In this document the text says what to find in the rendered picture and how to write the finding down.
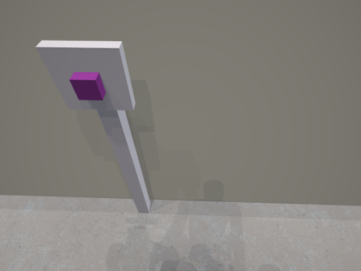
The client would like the button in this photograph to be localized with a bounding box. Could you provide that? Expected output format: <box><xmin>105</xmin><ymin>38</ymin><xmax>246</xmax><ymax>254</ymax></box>
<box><xmin>69</xmin><ymin>72</ymin><xmax>106</xmax><ymax>100</ymax></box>

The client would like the panel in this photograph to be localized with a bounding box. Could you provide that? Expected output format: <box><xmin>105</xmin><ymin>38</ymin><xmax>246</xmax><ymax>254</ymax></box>
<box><xmin>36</xmin><ymin>40</ymin><xmax>151</xmax><ymax>213</ymax></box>

